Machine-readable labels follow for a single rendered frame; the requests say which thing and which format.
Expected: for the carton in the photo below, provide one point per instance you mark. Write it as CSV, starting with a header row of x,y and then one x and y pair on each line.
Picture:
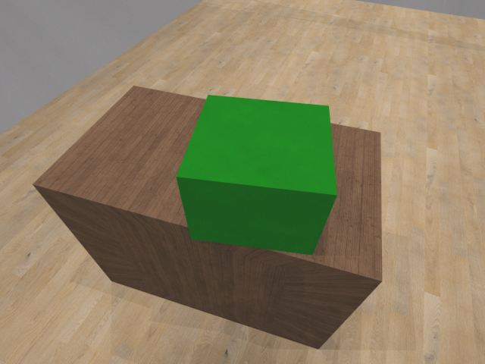
x,y
259,173

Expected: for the pedestal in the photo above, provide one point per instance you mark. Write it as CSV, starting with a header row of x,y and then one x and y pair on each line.
x,y
116,190

